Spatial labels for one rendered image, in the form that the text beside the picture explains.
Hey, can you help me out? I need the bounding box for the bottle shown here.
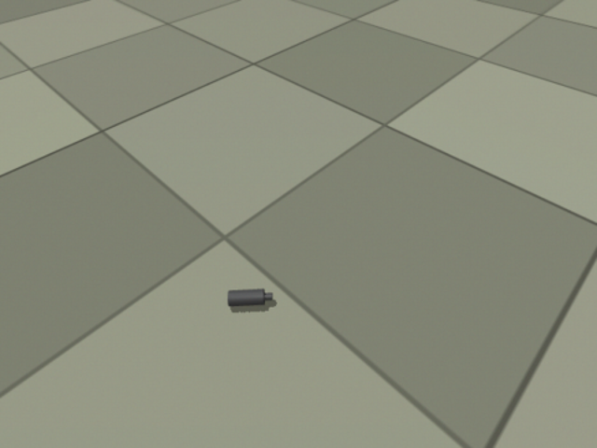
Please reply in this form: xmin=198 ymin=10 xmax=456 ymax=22
xmin=228 ymin=289 xmax=272 ymax=306

